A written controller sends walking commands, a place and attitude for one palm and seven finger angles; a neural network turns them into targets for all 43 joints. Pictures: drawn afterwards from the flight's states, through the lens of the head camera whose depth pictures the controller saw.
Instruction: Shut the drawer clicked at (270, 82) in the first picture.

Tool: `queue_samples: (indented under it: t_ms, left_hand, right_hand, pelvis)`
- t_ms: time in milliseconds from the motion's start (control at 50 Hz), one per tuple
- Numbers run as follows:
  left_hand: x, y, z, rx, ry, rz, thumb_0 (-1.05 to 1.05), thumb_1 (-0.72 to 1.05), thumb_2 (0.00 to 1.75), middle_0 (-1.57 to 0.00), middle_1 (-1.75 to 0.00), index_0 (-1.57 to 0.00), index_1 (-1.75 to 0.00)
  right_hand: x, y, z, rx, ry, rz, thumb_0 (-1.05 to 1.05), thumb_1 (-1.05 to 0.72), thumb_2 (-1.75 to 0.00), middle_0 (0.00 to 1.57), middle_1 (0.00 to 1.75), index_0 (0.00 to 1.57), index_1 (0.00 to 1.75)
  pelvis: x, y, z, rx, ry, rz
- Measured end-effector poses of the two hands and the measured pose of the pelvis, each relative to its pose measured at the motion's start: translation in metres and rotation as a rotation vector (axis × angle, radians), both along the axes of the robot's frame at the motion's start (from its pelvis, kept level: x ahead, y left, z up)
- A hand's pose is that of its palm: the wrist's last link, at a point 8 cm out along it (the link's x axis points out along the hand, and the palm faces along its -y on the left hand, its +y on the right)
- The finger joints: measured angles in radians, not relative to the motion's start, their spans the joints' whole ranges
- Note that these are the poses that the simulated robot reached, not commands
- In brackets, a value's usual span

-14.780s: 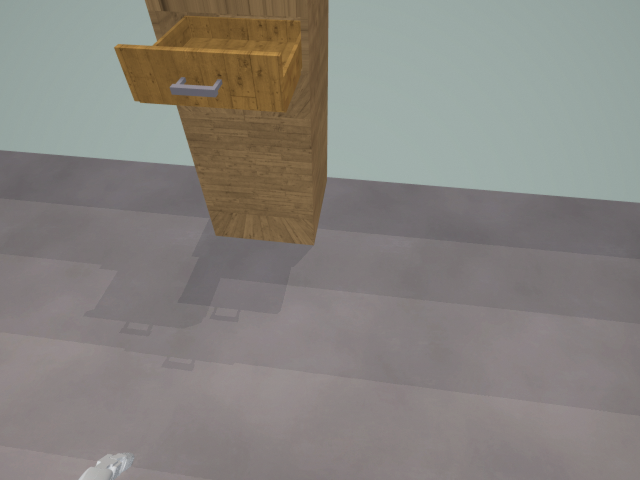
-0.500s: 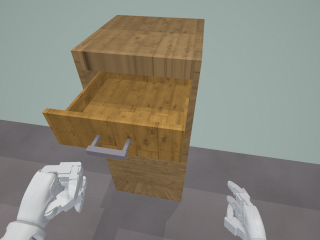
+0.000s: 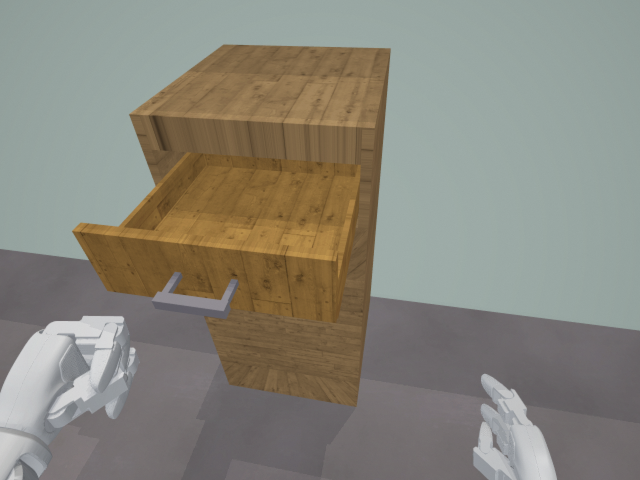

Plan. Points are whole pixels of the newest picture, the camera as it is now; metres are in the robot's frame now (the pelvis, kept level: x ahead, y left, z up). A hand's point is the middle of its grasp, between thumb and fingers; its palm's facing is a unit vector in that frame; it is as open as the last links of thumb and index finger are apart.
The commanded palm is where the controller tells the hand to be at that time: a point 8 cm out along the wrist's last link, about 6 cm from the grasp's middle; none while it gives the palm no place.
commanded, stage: raise the hand and make a fist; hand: left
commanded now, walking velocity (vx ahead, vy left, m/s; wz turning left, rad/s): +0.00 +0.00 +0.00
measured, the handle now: (197, 294) +0.34 +0.22 +0.06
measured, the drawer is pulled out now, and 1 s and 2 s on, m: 0.24 0.24 0.23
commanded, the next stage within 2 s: bring the fist close to the handle in 0.06 s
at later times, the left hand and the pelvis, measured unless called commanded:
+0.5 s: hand (126, 381) +0.18 +0.22 +0.12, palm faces +0.04 -0.99 -0.13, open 3.3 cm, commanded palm +0.14 +0.26 +0.13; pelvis -0.02 +0.00 +0.00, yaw +0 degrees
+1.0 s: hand (178, 368) +0.22 +0.20 +0.08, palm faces -0.03 -1.00 -0.07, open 3.3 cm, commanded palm +0.19 +0.25 +0.08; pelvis -0.01 +0.03 -0.01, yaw +0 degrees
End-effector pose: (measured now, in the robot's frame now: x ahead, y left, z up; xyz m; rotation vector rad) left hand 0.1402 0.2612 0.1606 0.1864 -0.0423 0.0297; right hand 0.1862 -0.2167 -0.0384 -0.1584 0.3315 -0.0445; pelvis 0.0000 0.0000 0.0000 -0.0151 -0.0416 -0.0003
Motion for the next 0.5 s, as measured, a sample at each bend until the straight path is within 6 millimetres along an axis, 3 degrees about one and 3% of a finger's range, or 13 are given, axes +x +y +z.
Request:
queue_samples:
  t_ms: [180, 500]
  left_hand:
    - [-0.005, 0.007, 0.003, 0.005, -0.017, 0.030, 0.02, 0.90, 0.90, -1.40, -1.60, -1.40, -1.60]
    - [0.012, 0.014, -0.034, -0.059, 0.017, 0.010, 0.02, 0.90, 0.90, -1.40, -1.60, -1.40, -1.60]
  right_hand:
    - [-0.010, -0.016, -0.006, -0.007, 0.008, -0.022, 0.02, -0.90, -0.90, 0.20, 0.30, 0.20, 0.30]
    - [-0.035, -0.016, -0.015, -0.052, 0.064, -0.045, 0.02, -0.90, -0.90, 0.20, 0.30, 0.20, 0.30]
  pelvis:
    - [-0.008, -0.009, 0.000, -0.001, -0.008, 0.002]
    - [-0.019, 0.001, -0.003, 0.001, 0.014, 0.000]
